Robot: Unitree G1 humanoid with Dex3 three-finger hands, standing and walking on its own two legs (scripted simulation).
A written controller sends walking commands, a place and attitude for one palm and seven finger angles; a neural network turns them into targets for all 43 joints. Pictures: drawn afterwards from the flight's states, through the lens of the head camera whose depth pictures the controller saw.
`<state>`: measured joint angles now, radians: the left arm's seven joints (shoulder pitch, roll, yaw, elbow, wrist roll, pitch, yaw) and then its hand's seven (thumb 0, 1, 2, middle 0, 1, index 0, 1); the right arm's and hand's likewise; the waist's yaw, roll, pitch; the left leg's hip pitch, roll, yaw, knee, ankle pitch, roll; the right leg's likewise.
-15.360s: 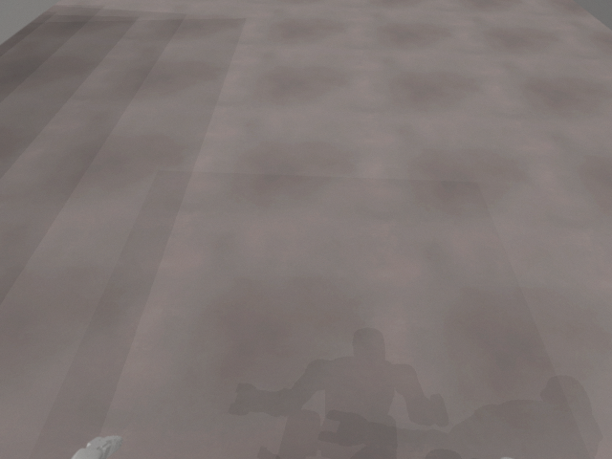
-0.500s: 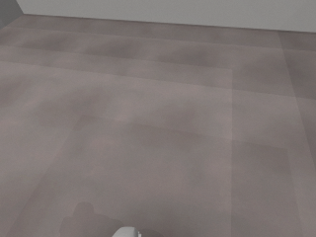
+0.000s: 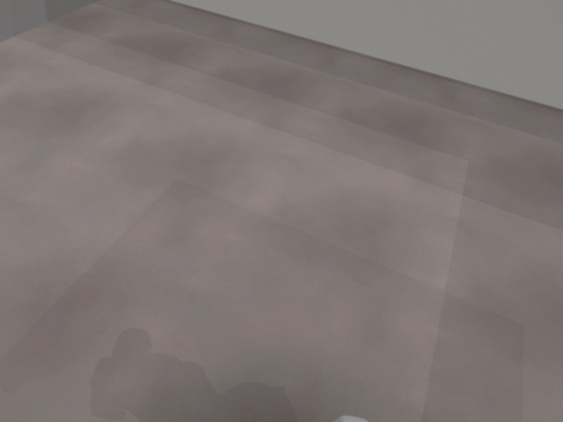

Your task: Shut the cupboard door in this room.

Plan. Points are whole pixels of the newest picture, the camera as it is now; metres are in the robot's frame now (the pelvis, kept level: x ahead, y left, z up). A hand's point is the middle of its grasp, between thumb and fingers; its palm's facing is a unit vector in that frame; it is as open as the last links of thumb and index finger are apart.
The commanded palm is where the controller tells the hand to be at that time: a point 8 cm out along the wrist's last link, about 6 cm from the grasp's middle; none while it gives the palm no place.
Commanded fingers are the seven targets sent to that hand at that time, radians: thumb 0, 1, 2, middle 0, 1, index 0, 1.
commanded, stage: turn or walk to find it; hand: left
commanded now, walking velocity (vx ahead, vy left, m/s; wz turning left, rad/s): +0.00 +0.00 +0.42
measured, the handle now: out of the picture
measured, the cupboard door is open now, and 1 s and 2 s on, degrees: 88 88 88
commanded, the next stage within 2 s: none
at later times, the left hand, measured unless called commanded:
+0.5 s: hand out of the picture +0.00 +0.15 -0.15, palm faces +0.24 -0.93 -0.26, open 7.4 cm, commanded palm none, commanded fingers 0.00 0.90 0.90 -0.20 -0.30 -0.20 -0.30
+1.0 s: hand out of the picture -0.08 +0.21 -0.17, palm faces +0.46 -0.86 -0.24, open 7.4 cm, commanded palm none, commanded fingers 0.00 0.90 0.90 -0.20 -0.30 -0.20 -0.30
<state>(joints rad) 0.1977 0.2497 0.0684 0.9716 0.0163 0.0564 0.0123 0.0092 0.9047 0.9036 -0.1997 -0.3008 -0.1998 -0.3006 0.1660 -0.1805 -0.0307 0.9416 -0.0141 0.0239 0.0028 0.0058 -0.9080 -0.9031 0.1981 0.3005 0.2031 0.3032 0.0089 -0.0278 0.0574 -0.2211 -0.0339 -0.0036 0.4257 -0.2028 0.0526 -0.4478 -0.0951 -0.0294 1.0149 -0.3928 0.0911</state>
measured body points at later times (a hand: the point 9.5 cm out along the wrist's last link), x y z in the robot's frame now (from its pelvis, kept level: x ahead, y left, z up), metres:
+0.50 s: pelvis -0.03 -0.05 +0.00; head +0.01 -0.07 +0.45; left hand -0.01 +0.20 -0.13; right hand +0.06 -0.30 -0.17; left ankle -0.09 +0.10 -0.67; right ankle -0.01 -0.15 -0.74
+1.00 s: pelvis -0.06 -0.01 +0.00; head -0.03 +0.01 +0.45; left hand -0.11 +0.25 -0.15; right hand +0.14 -0.19 -0.14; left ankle -0.10 +0.08 -0.74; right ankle +0.00 -0.16 -0.68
